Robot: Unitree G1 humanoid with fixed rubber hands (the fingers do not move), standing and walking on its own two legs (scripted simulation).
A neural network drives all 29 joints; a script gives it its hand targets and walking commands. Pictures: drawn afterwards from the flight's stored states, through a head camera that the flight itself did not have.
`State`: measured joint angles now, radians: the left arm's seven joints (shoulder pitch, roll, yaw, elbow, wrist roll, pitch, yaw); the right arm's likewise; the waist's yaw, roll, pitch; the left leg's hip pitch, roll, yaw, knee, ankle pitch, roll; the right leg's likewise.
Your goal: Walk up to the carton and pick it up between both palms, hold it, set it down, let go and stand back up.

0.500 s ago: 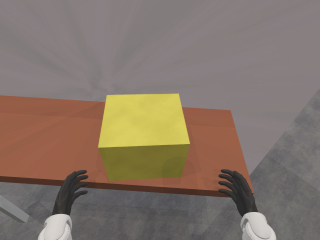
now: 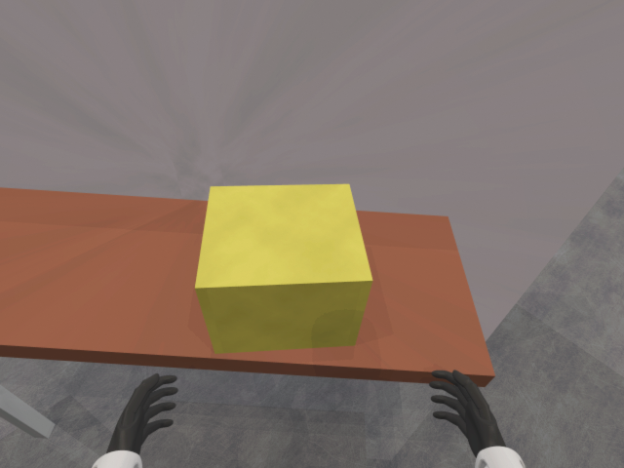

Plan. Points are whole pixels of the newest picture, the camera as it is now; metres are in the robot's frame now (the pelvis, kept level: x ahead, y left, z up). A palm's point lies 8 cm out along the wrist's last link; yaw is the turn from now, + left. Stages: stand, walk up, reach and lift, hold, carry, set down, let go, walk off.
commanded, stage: set down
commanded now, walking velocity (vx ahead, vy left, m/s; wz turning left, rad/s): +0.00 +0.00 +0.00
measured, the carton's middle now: (283, 267) +0.43 +0.07 -0.02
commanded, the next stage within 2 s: let go in 0.56 s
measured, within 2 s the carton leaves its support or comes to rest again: neither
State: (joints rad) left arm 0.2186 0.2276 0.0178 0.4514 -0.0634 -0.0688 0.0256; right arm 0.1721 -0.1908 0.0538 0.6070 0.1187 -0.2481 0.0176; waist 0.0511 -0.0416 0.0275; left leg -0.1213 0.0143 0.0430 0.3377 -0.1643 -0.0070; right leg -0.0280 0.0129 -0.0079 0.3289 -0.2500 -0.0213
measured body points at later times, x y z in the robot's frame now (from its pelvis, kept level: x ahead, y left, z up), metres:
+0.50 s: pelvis +0.00 -0.01 +0.00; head -0.01 +0.01 +0.45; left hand +0.16 +0.24 -0.08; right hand +0.18 -0.21 -0.08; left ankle +0.01 +0.12 -0.75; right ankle -0.04 -0.10 -0.75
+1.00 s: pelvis +0.00 -0.01 +0.00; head +0.00 +0.01 +0.45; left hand +0.17 +0.23 -0.09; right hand +0.17 -0.23 -0.08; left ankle +0.01 +0.12 -0.75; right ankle -0.04 -0.10 -0.75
